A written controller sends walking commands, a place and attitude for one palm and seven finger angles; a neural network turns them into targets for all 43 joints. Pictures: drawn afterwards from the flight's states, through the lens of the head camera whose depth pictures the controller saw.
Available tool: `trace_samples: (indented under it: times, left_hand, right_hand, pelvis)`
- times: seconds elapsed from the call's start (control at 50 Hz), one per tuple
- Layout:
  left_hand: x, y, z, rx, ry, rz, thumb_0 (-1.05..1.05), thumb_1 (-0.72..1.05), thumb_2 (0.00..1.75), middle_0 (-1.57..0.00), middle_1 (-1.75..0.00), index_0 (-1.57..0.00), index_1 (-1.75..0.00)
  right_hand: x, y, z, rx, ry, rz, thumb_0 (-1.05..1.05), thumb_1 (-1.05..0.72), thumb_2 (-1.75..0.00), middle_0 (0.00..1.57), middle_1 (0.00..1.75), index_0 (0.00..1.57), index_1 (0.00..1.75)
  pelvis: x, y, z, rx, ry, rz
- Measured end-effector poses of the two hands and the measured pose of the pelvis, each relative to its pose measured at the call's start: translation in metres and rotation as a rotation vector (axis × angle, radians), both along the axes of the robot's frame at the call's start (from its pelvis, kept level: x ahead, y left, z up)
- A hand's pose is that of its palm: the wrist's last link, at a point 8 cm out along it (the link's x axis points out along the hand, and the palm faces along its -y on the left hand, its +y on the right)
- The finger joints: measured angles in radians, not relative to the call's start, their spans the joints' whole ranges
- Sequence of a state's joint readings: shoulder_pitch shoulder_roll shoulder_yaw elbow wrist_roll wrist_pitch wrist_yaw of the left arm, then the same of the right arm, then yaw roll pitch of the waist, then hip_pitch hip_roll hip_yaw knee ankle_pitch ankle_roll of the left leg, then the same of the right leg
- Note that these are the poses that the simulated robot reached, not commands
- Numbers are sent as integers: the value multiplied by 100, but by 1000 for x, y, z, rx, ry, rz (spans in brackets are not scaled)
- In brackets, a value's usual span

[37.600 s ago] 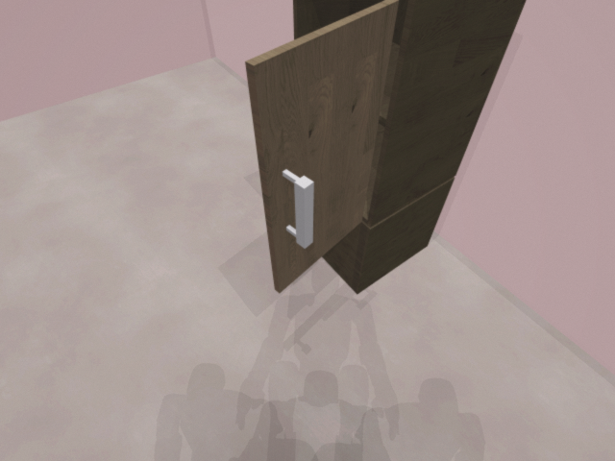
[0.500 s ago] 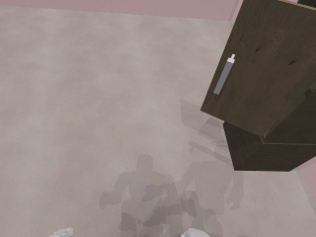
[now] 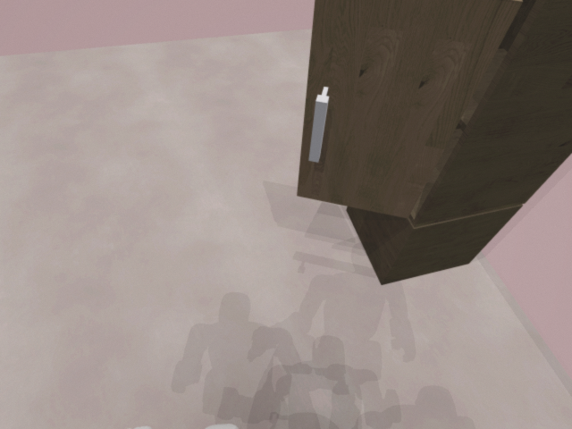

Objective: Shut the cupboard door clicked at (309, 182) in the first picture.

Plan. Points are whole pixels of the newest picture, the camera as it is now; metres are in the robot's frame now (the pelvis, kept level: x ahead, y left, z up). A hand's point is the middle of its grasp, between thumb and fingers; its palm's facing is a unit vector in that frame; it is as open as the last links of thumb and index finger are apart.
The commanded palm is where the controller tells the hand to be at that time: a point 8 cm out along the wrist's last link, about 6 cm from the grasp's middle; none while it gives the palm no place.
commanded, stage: turn to face it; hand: left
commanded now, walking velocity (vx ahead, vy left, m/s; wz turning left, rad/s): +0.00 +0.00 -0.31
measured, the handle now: (319, 125) +0.75 -0.03 -0.04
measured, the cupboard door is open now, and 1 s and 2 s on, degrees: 62 62 62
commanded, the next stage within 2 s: take the last steps up to it in 0.22 s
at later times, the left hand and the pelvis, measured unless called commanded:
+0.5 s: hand out of the picture +0.12 +0.17 -0.16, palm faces -0.15 -0.96 -0.24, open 7.4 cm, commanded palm none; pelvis +0.02 -0.01 +0.00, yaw -9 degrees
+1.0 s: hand (214, 360) +0.24 +0.14 -0.17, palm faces -0.21 -0.96 -0.17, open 7.4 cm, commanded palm none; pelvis +0.16 -0.04 +0.01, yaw -14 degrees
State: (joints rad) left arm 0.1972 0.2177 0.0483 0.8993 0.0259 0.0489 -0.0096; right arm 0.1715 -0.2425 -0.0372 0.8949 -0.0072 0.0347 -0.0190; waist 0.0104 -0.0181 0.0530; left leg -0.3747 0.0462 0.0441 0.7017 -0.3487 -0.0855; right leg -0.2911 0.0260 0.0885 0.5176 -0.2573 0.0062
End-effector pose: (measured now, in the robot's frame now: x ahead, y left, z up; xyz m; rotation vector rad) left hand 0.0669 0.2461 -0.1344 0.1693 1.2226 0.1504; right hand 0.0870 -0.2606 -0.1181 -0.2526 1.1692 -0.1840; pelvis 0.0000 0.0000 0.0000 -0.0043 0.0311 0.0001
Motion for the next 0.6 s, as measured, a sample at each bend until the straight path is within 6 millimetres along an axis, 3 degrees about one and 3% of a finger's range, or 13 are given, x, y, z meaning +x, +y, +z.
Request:
trace_samples:
  times: [0.08,0.24,0.34,0.46,0.52,0.6]
  left_hand:
    - [6,17,-15,-16,25,-12,1,90,89,-20,-30,-20,-30]
    - [25,26,-2,-6,46,-72,1,91,89,-20,-30,-20,-30]
    - [42,11,4,14,46,-132,1,91,89,-19,-30,-20,-30]
    - [58,-21,4,35,2,-185,1,91,89,-19,-30,-20,-30]
    - [55,-32,11,25,8,-175,1,91,89,-20,-30,-20,-30]
    - [45,-41,9,7,65,-170,1,91,89,-20,-30,-20,-30]
  right_hand:
    - [-5,17,2,-23,-24,-11,1,-91,-90,20,30,20,30]
    - [-43,34,8,-2,57,-74,1,-90,-90,21,30,20,30]
    - [-72,29,-5,38,106,-153,1,-90,-90,21,30,20,30]
    - [-106,5,-32,83,178,-240,1,-90,-90,21,30,20,30]
    - [-103,-4,-27,86,202,-246,1,-91,-90,20,30,20,30]
    - [-78,-14,-14,75,159,-243,1,-91,-90,20,30,20,30]
  pelvis:
    - [3,14,-7,-10,-5,-39]
    - [7,19,8,-36,-6,-94]
    - [7,11,6,-30,-8,-132]
    - [14,-10,-7,-7,-10,-168]
    - [23,-15,0,-6,-9,-168]
    - [40,-21,7,5,-4,-181]
